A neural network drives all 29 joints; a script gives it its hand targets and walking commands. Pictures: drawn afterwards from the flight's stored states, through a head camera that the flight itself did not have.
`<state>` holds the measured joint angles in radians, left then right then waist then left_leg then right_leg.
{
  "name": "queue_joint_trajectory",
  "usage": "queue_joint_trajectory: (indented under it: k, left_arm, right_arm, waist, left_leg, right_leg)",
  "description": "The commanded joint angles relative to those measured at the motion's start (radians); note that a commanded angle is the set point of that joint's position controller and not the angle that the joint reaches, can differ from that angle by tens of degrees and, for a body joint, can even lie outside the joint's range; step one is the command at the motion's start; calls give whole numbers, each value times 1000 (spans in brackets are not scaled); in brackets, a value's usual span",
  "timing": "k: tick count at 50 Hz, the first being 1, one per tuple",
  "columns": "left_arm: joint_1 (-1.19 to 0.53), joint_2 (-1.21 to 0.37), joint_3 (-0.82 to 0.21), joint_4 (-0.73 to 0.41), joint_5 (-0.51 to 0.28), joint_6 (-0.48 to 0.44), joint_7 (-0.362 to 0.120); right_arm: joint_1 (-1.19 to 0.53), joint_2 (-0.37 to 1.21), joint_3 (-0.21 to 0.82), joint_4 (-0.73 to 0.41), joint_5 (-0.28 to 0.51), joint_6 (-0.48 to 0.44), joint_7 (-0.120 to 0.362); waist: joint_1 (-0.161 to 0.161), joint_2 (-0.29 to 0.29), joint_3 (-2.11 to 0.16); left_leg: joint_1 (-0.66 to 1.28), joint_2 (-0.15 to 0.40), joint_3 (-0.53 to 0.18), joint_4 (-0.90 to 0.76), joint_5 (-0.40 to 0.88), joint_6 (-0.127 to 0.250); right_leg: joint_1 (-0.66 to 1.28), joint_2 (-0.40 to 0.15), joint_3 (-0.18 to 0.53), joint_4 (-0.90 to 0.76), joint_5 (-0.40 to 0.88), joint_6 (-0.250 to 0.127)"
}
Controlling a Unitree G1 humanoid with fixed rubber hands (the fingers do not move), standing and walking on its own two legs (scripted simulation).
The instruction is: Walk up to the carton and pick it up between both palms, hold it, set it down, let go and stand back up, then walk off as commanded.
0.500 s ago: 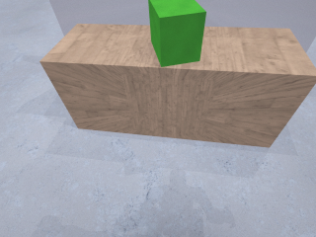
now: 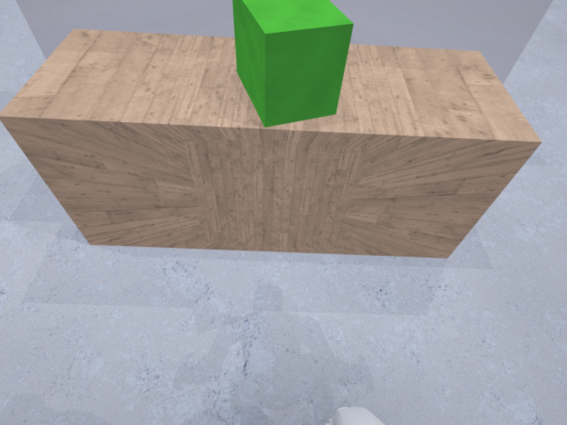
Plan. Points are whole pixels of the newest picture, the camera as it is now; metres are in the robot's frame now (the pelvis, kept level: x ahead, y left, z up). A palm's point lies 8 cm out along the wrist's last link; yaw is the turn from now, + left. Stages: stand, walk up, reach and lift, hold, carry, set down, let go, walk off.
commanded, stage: walk off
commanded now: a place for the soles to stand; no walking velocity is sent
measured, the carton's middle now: (285, 52) +1.03 -0.05 -0.01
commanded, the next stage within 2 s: stand in 0.96 s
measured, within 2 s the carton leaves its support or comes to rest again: neither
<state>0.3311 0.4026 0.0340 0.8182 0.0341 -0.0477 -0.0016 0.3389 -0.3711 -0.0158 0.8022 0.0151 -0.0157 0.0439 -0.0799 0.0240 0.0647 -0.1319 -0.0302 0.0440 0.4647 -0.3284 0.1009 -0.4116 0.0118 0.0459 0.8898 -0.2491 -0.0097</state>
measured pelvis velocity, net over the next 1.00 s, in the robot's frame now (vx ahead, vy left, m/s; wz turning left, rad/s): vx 0.21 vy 0.01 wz -0.11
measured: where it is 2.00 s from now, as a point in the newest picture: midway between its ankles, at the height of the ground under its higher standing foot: (274, 416)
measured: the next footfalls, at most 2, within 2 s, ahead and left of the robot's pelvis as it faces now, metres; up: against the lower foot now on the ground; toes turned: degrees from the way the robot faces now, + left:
right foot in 0.22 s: +0.18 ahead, -0.17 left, +0.00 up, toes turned +1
left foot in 0.56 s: +0.30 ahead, +0.12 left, +0.00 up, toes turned -4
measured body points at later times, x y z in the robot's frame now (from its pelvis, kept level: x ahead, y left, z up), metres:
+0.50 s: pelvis +0.14 -0.02 -0.02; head +0.16 -0.03 +0.43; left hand +0.20 +0.31 -0.11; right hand +0.22 -0.34 -0.13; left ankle +0.22 +0.12 -0.71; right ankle +0.14 -0.17 -0.74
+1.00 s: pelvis +0.21 +0.01 -0.02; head +0.25 +0.01 +0.43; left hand +0.30 +0.31 -0.14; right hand +0.26 -0.30 -0.13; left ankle +0.27 +0.13 -0.74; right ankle +0.23 -0.13 -0.75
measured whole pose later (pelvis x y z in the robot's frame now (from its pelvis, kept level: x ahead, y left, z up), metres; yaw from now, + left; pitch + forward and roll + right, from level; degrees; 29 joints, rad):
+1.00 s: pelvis +0.21 +0.01 -0.02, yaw -6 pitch -2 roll +0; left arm 0.34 0.40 0.03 0.82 0.03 -0.05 0.02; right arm 0.26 -0.36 -0.02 0.80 0.02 -0.02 0.02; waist -0.01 -0.02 0.11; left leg -0.36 0.04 0.05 0.67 -0.28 0.02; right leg -0.31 0.03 0.12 0.64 -0.28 -0.01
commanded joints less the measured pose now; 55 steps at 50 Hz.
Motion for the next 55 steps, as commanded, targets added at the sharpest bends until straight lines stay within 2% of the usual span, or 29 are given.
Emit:
queue_joint_trajectory:
  k: [1,4,5,7,8,9,10,11,12,13,16,19,21,25,27,28,29,30,31,34,37,40,43,46,48,49,51,53,55]
  left_arm:
    - [-111,191,80,-77,-23,-26,18]
    - [-139,183,71,-98,-23,-22,19]
    - [-141,172,57,-95,-18,-22,14]
    - [-105,174,70,-86,-21,-28,24]
    - [-9,180,72,-47,-17,-38,28]
    - [128,219,95,-13,-1,-46,37]
    - [241,288,125,-11,-5,-51,51]
    - [290,342,140,-2,-19,-41,56]
    - [253,343,147,-44,-23,-44,63]
    - [248,360,141,-84,-26,-54,64]
    - [92,300,114,-76,-33,-61,67]
    - [41,267,96,-63,-20,-59,55]
    - [34,290,104,-70,-17,-59,50]
    - [-55,328,110,-94,3,-34,26]
    - [-49,270,79,-44,-17,-30,32]
    - [4,210,54,-37,-35,-27,33]
    - [12,138,41,-40,-40,-30,39]
    - [88,191,60,-18,-41,-25,52]
    - [82,232,73,2,-30,-14,46]
    - [111,237,76,42,-49,-18,26]
    - [62,173,58,20,-47,-11,26]
    - [50,190,49,40,-50,-3,22]
    - [17,166,39,47,-48,-14,24]
    - [78,134,50,35,-37,-33,31]
    - [84,224,66,50,-25,-39,35]
    - [44,246,66,45,-36,-30,37]
    - [-48,260,66,6,-22,-18,25]
    - [-102,225,48,-13,-23,9,18]
    - [-129,157,48,-41,-28,14,14]
  right_arm:
    - [98,-283,-102,-51,-50,-39,-30]
    - [94,-280,-97,-64,-52,-32,-26]
    - [91,-289,-97,-57,-51,-30,-27]
    - [52,-299,-95,-74,-50,-20,-27]
    - [11,-305,-91,-81,-51,-16,-25]
    - [-35,-267,-81,-107,-44,-20,-21]
    - [-14,-226,-75,-135,-47,-26,-18]
    - [-35,-194,-72,-164,-58,-31,-19]
    - [-75,-245,-86,-153,-66,-23,-17]
    - [-92,-270,-99,-157,-62,-21,-11]
    - [-98,-271,-116,-117,-65,-13,-10]
    - [-59,-255,-113,-85,-63,-3,-2]
    - [-80,-260,-110,-80,-65,-4,8]
    - [-21,-246,-117,-40,-48,-12,6]
    - [73,-266,-129,12,-52,-32,-22]
    - [88,-321,-132,33,-59,-42,-31]
    - [80,-355,-136,18,-70,-48,-41]
    - [19,-383,-128,-20,-53,-53,-36]
    - [-41,-364,-123,-9,-50,-53,-30]
    - [-141,-288,-104,-35,-53,-45,-22]
    - [-102,-270,-97,-10,-56,-49,-28]
    - [-105,-266,-95,-7,-56,-45,-30]
    - [-95,-266,-88,2,-56,-41,-32]
    - [-129,-236,-79,-16,-57,-32,-39]
    - [-183,-169,-64,-54,-36,-34,-53]
    - [-186,-167,-63,-33,-32,-25,-61]
    - [-132,-215,-74,25,-30,-13,-50]
    - [-90,-221,-73,37,-29,-18,-47]
    - [-81,-227,-78,37,-38,-27,-51]
  waist:
    - [-24,116,-28]
    - [-33,161,-11]
    - [-24,108,12]
    - [5,111,-7]
    - [67,98,-58]
    - [143,-5,-105]
    - [185,-121,-238]
    - [187,-288,-224]
    - [165,-148,-195]
    - [179,-158,-172]
    - [123,-107,-63]
    - [96,-187,-1]
    - [103,-216,42]
    - [67,-286,39]
    - [6,-132,-69]
    - [-7,115,-160]
    - [10,228,-107]
    - [54,179,-83]
    - [63,144,-18]
    - [92,185,11]
    - [65,121,15]
    - [60,135,-43]
    - [47,162,-74]
    - [100,92,-112]
    - [92,-78,-133]
    - [80,-142,-100]
    - [60,-148,-42]
    - [36,-133,3]
    - [51,-132,-45]
  left_leg:
    - [330,274,-254,-56,754,-60]
    - [271,259,-188,-48,723,-53]
    - [235,218,-145,-51,724,-52]
    - [163,214,-118,25,732,-24]
    - [73,167,-48,142,693,-18]
    - [-161,134,-21,351,633,-31]
    - [-364,47,-7,601,440,-81]
    - [-629,-47,-35,727,-139,-120]
    - [-639,37,-153,762,-199,-85]
    - [-661,28,-127,830,-201,-81]
    - [-553,83,-152,777,-129,-107]
    - [-403,85,-92,520,-65,-101]
    - [-377,89,-68,392,-46,-93]
    - [-30,80,-22,156,67,-88]
    - [159,75,-51,49,158,-80]
    - [196,149,-170,-32,27,-79]
    - [154,302,-434,-109,12,-49]
    - [31,408,-627,-192,-133,-29]
    - [-91,399,-570,-185,-183,29]
    - [-159,300,-369,-177,-200,85]
    - [-100,325,-344,-122,73,136]
    - [-16,286,-302,-92,172,82]
    - [45,282,-261,-36,372,106]
    - [-30,213,-120,135,459,43]
    - [-262,100,-69,324,251,-41]
    - [-320,45,-30,367,-28,-71]
    - [-180,53,-57,321,-226,-53]
    - [-47,53,-37,153,-86,-52]
    - [-17,118,-148,50,30,-19]
  right_leg:
    - [-220,1,-44,-142,-64,-11]
    - [-190,-13,-70,-228,-24,-22]
    - [-149,10,-102,-278,-10,-25]
    - [-22,21,-107,-378,-30,-35]
    - [151,36,-111,-484,35,-47]
    - [424,3,-20,-484,79,-95]
    - [643,-150,244,-467,17,-182]
    - [739,-362,595,-456,151,-286]
    - [662,-384,695,-495,54,-307]
    - [615,-407,706,-511,125,-342]
    - [397,-339,486,-511,299,-297]
    - [202,-218,310,-501,284,-222]
    - [152,-192,278,-497,217,-200]
    - [-134,-161,242,-493,-207,-175]
    - [-123,-111,171,-230,10,-111]
    - [-116,-19,114,1,0,-74]
    - [-241,96,108,176,-247,-29]
    - [-192,76,139,222,-241,-19]
    - [-144,18,135,223,-212,-28]
    - [-69,-27,93,185,-182,-3]
    - [-78,-16,66,63,-236,-11]
    - [-43,-9,41,-24,-204,-7]
    - [-13,-18,-8,-187,-225,-12]
    - [181,-6,-29,-483,42,-26]
    - [351,-159,294,-432,339,-98]
    - [308,-231,388,-436,380,-157]
    - [21,-247,360,-469,113,-214]
    - [-89,-145,235,-437,-8,-134]
    - [-61,-65,159,-340,45,-72]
